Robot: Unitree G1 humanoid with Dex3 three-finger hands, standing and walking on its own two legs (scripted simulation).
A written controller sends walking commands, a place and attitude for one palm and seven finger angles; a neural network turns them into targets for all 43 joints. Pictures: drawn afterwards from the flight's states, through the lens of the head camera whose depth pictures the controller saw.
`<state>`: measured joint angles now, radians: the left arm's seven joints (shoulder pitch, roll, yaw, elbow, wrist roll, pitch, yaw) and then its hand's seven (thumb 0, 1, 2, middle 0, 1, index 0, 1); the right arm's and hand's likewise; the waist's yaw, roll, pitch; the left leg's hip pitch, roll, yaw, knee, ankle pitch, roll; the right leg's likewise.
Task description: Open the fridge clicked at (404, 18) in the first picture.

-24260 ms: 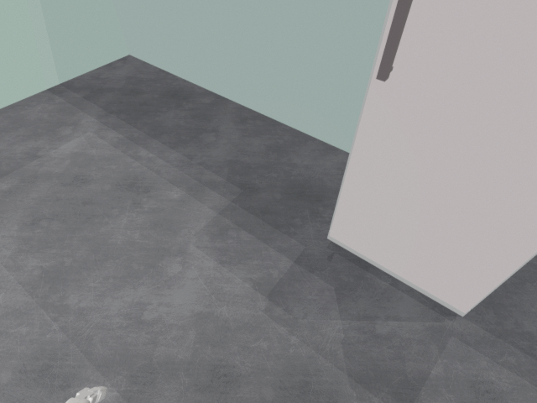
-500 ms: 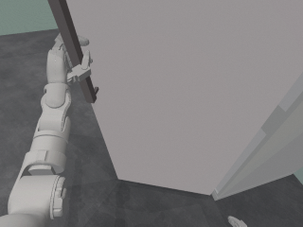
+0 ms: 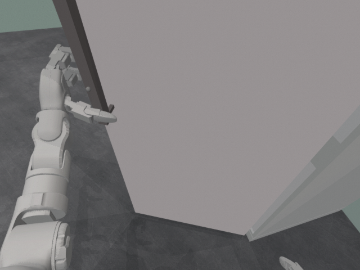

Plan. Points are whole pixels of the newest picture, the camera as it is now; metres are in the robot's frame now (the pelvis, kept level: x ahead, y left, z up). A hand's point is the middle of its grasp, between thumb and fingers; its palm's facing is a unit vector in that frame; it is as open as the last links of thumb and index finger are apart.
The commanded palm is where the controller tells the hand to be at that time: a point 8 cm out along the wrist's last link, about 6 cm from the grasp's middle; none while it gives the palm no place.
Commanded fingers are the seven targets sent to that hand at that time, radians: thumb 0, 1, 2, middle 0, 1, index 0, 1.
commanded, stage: loosen the grip on the handle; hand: left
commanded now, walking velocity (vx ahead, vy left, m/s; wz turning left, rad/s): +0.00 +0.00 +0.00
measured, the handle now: (87, 47) +0.45 +0.20 +0.26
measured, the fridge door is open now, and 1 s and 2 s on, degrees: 62 62 62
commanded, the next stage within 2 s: slip the hand off the handle in 0.10 s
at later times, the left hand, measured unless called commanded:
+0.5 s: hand (59, 90) +0.40 +0.26 +0.20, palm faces +0.25 -0.96 -0.15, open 14.7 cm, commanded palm +0.37 +0.30 +0.19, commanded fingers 0.00 -0.55 0.20 -0.25 -1.15 -0.25 -1.15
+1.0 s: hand (38, 98) +0.38 +0.29 +0.19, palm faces +0.23 -0.96 -0.15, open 14.7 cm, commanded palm +0.34 +0.33 +0.19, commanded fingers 0.00 -0.55 0.20 -0.25 -1.15 -0.25 -1.15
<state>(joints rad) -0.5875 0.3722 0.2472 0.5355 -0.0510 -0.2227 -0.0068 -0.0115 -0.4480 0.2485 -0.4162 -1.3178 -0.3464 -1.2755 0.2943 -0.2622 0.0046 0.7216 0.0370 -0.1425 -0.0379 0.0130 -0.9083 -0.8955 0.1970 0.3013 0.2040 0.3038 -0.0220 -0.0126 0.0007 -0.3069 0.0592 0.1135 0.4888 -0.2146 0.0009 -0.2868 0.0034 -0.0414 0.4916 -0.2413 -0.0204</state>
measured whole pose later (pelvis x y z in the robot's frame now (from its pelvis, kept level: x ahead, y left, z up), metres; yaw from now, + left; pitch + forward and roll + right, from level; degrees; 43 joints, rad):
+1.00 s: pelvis +0.02 +0.02 -0.01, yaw +1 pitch +4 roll -1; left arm -0.43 0.48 0.43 0.45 -0.17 -0.22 -0.23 -0.02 -0.55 0.20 -0.26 -1.15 -0.26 -1.15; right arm 0.35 -0.27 0.01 0.68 0.05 -0.10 -0.08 0.01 -0.91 -0.90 0.20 0.30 0.21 0.30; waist -0.01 0.02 -0.06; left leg -0.37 0.05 0.11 0.58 -0.28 0.02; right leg -0.33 -0.01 -0.05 0.55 -0.29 0.00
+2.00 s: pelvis +0.01 +0.00 +0.00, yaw +3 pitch -3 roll +0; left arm -0.02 0.42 0.44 -0.06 -0.36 0.27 -0.34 -0.02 -0.55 0.20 -0.26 -1.15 -0.26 -1.15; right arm 0.20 -0.26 0.08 0.62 0.09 -0.25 -0.11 0.02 -0.91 -0.90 0.20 0.30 0.21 0.30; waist 0.07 0.05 -0.06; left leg -0.22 0.04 0.05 0.52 -0.26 0.00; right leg -0.16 -0.02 -0.09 0.50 -0.29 -0.01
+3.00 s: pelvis +0.03 +0.02 +0.00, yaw +3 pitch -4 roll -1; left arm 0.45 0.35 0.34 -0.41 -0.06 -0.06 0.12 0.01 0.83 0.87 -0.21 -0.33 -0.22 -0.33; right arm 0.19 -0.22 0.02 0.65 0.00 -0.14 -0.08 0.01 -0.91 -0.90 0.20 0.30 0.21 0.30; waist 0.10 0.04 0.01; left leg -0.13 0.02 0.07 0.46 -0.26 0.02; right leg -0.07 -0.03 -0.08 0.42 -0.28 0.01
